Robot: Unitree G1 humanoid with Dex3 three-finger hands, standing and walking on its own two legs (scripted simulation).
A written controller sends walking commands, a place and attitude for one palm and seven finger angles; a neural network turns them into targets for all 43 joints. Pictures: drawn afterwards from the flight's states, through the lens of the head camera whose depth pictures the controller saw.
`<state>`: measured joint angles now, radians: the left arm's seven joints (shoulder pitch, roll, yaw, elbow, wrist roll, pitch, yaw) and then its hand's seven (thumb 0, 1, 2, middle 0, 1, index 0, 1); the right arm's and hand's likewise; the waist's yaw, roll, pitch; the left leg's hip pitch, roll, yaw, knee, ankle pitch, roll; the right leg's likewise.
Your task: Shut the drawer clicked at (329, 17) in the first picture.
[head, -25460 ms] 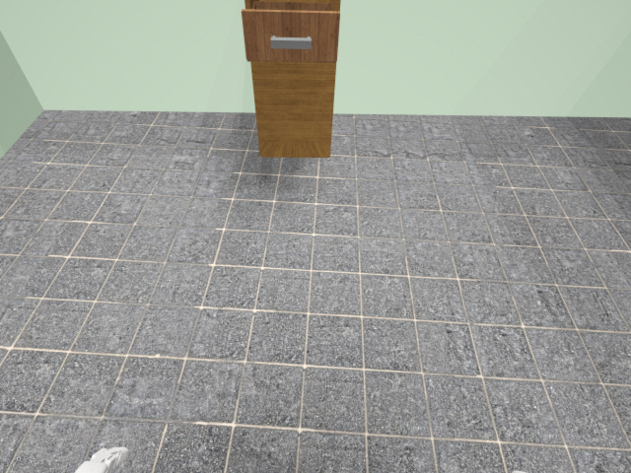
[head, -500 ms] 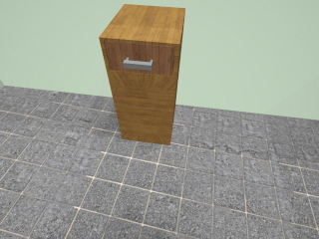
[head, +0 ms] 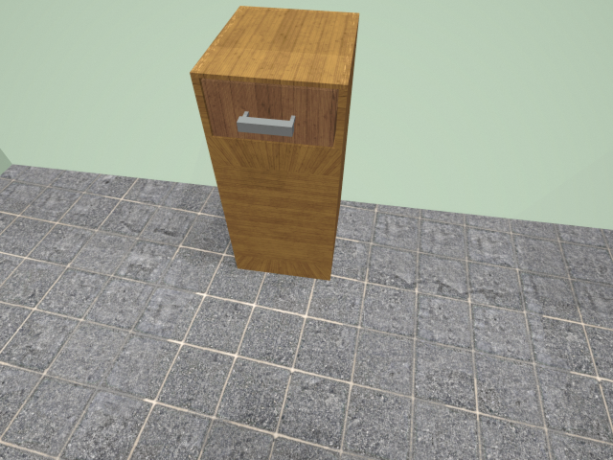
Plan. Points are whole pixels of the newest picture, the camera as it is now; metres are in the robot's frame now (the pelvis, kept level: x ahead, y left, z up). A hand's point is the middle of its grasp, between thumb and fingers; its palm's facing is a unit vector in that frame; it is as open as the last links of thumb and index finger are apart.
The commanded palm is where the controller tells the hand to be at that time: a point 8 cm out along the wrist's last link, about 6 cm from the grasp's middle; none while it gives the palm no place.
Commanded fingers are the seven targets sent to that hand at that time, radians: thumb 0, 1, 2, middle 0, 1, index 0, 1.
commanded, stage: stand and wait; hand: left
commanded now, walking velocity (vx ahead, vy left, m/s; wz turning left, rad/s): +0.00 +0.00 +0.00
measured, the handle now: (267, 121) +0.86 +0.15 -0.05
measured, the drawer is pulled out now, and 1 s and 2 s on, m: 0.00 0.00 0.00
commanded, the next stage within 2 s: none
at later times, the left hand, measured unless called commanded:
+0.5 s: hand out of the picture +0.01 +0.15 -0.17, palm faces +0.05 -0.98 -0.19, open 7.4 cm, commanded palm none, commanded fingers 0.00 0.90 0.90 -0.20 -0.30 -0.20 -0.30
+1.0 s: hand out of the picture +0.01 +0.14 -0.18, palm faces +0.05 -0.98 -0.19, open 7.4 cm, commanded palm none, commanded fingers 0.00 0.90 0.90 -0.20 -0.30 -0.20 -0.30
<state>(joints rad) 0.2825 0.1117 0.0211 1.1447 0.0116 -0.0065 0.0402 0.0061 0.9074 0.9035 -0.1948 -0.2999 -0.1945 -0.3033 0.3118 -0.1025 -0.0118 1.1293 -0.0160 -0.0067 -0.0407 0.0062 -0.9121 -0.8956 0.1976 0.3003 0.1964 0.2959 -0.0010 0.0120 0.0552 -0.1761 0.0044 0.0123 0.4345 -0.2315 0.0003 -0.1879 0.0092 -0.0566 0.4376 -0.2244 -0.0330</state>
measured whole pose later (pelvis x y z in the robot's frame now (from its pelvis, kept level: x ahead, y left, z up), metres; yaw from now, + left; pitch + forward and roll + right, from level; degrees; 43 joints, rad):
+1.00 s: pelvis +0.02 -0.02 +0.00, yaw +0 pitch -2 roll +0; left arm 0.28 0.12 0.02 1.15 0.01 -0.01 0.04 0.01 0.91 0.90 -0.20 -0.30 -0.19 -0.30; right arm 0.31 -0.11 -0.01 1.15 -0.01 0.00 -0.05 0.01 -0.91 -0.90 0.20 0.30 0.20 0.30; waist 0.00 0.01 0.05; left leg -0.13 0.03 0.00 0.41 -0.24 -0.03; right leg -0.14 0.04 -0.06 0.41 -0.24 -0.06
